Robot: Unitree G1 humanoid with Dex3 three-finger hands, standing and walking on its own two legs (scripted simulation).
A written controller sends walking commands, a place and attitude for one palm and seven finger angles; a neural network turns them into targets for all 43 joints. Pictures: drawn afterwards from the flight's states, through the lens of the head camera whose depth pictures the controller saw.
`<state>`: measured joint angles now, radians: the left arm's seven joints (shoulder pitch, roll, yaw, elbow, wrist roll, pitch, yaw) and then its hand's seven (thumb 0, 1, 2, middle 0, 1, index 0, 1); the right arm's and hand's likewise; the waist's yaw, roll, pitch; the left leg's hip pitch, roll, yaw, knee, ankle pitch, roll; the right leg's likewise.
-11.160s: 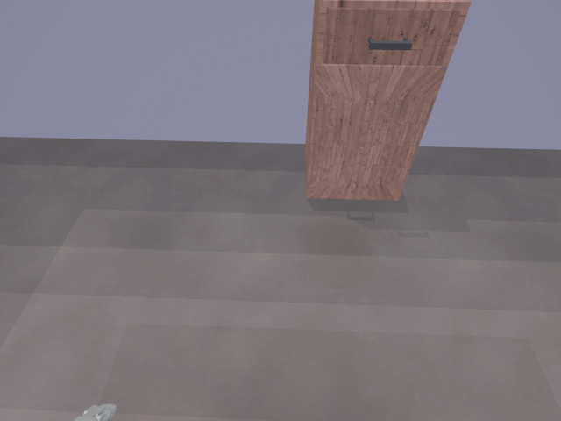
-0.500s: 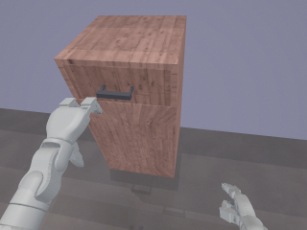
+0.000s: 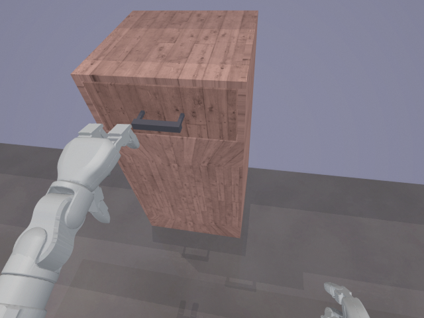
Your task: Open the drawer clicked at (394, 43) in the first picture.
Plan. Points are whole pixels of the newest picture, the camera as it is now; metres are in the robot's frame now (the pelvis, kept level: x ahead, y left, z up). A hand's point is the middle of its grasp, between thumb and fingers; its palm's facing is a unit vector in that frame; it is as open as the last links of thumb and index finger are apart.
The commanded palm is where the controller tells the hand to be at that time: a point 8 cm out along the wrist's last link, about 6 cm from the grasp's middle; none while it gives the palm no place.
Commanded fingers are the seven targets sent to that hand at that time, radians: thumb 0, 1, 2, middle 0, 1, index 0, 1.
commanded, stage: move the hooked fingers above the handle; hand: left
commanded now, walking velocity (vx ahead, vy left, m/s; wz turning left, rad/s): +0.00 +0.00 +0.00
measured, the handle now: (159, 120) +0.58 +0.25 +0.01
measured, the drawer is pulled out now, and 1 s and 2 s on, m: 0.00 0.00 0.00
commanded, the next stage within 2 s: none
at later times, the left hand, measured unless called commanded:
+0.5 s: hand (124, 157) +0.36 +0.24 +0.10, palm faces -0.01 -0.03 -1.00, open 13.9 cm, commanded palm +0.35 +0.24 +0.16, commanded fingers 0.00 -0.50 0.30 -0.30 -1.20 -0.30 -1.20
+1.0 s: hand (140, 140) +0.44 +0.23 +0.08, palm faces -0.04 -0.02 -1.00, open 13.9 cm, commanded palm +0.43 +0.24 +0.14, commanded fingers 0.00 -0.50 0.30 -0.30 -1.20 -0.30 -1.20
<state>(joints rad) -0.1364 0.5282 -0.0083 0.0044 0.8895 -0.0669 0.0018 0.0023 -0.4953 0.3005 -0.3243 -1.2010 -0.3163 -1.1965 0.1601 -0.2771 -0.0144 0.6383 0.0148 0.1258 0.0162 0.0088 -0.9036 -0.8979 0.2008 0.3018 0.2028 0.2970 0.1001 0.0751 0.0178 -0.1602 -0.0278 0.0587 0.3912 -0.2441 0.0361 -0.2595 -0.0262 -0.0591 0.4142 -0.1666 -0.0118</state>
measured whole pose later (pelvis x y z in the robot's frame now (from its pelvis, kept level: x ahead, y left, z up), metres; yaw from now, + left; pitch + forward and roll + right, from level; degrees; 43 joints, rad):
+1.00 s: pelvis +0.01 -0.01 -0.01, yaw +0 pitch +9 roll +0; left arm -0.63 0.55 -0.04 0.69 0.99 -0.18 0.06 0.00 -0.49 0.30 -0.32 -1.20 -0.31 -1.20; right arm 0.26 -0.27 -0.05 0.65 0.03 0.14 -0.03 0.01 -0.90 -0.90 0.20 0.30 0.20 0.30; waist 0.01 0.04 -0.05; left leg -0.37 -0.01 0.06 0.53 -0.31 0.03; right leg -0.47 -0.01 -0.06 0.54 -0.22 -0.02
